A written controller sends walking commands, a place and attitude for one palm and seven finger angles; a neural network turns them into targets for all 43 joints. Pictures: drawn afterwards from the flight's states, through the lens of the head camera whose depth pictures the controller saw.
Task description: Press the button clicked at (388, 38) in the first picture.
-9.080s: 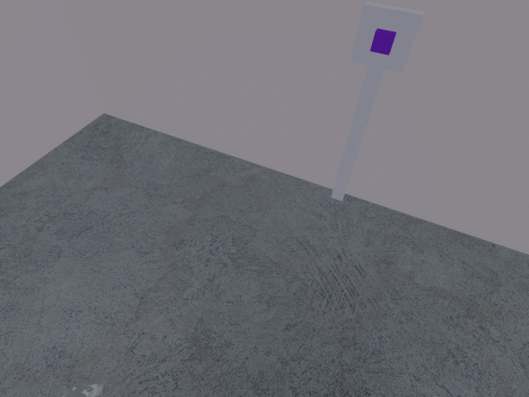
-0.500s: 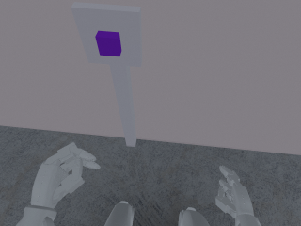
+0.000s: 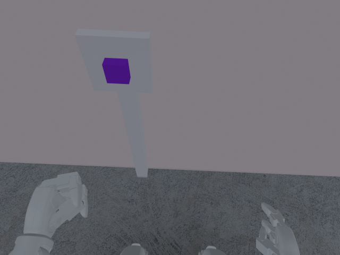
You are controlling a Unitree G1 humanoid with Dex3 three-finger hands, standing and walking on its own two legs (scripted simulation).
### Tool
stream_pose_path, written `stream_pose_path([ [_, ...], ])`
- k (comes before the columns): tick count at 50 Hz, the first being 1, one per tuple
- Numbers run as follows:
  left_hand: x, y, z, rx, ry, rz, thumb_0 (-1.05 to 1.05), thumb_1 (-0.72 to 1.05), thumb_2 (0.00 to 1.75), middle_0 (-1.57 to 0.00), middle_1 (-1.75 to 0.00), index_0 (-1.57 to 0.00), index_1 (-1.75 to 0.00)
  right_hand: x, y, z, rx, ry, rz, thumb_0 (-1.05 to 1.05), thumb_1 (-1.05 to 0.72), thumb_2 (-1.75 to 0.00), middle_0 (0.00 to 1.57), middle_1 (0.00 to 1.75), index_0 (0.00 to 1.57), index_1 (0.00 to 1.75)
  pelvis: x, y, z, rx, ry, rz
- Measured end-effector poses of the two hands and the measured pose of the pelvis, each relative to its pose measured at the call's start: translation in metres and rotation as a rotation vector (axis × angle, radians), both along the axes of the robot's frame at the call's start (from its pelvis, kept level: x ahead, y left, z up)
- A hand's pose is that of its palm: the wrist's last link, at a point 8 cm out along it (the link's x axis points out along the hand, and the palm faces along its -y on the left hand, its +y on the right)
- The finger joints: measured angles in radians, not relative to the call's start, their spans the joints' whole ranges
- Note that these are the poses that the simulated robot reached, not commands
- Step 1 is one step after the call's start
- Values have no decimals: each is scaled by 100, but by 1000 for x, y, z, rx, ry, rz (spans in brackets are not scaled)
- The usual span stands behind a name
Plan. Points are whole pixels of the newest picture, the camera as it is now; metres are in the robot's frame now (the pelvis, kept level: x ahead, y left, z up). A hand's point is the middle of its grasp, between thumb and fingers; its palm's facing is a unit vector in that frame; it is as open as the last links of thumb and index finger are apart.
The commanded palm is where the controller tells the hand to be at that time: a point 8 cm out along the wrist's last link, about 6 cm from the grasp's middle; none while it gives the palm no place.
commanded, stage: raise the hand and make a fist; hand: left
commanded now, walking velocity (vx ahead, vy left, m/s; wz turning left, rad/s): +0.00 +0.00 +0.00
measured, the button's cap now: (117, 70) +0.55 +0.18 +0.11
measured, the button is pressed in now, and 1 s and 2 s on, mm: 0 0 0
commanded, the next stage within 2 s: aim a knuckle at the button in 0.86 s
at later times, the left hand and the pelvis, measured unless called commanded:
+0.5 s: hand (70, 180) +0.24 +0.21 +0.10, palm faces +0.02 -1.00 -0.05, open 3.1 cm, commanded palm +0.21 +0.26 +0.11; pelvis +0.01 +0.00 +0.02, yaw +0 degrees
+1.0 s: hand (72, 184) +0.23 +0.20 +0.10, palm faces +0.03 -1.00 -0.04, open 3.1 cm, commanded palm +0.22 +0.25 +0.11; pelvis +0.01 +0.00 +0.02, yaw +0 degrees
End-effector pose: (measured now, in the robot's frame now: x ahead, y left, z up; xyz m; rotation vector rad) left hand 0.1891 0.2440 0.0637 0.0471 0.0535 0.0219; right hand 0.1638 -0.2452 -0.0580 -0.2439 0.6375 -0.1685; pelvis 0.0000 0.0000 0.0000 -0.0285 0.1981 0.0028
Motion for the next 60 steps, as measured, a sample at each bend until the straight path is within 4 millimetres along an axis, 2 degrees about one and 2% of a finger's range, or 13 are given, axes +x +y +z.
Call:
stream_pose_path([
  [7, 8, 6, 12, 0, -12, 7, 1, 90, 90, -130, -150, -129, -150, 24, 22, 10, 41, -43, 59, 1, -91, -89, 20, 30, 20, 30, 7, 1, 6, -5, -14, 7],
  [14, 16, 12, 22, 6, -10, 6, 1, 90, 90, -130, -150, -130, -150, 28, 33, 11, 68, -34, 87, 1, -91, -89, 21, 30, 21, 30, 12, 2, 12, -5, -30, 10],
  [26, 32, 19, 36, 1, -18, -2, 1, 90, 90, -130, -150, -130, -150, 8, 15, 11, 45, 23, 49, 1, -91, -89, 21, 30, 21, 30, 15, 0, 21, 1, -51, 6],
  [34, 32, 13, 36, -8, -15, -5, 1, 90, 90, -130, -150, -130, -150, 1, 3, 16, 29, 19, 24, 1, -91, -89, 20, 30, 21, 30, 14, -2, 24, 7, -59, -1],
  [51, 23, 11, 36, -6, -29, 3, 1, 90, 90, -130, -150, -130, -150, 5, 12, 15, 50, -2, 56, 1, -91, -89, 20, 30, 21, 30, 7, -4, 24, 7, -71, 6],
  [55, 34, 6, 36, -13, -43, -6, 1, 90, 90, -130, -150, -130, -150, 5, 14, 12, 49, 0, 69, 1, -91, -89, 21, 30, 21, 30, 3, -4, 23, 7, -72, 12],
  [60, 61, -7, 32, -21, -47, -34, 1, 90, 90, -130, -150, -130, -150, -1, 14, 7, 49, 22, 64, 1, -91, -89, 21, 30, 21, 30, 0, -4, 22, 13, -65, 9],
])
